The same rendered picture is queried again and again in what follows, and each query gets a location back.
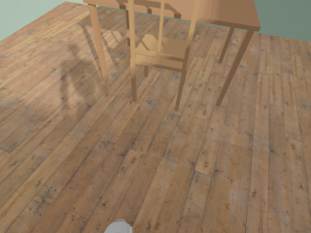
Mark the chair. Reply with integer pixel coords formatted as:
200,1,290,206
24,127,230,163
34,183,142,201
127,0,201,112

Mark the table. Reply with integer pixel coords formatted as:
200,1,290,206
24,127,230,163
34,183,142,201
83,0,260,107

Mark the left robot thigh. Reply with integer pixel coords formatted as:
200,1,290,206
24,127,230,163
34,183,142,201
104,221,132,233

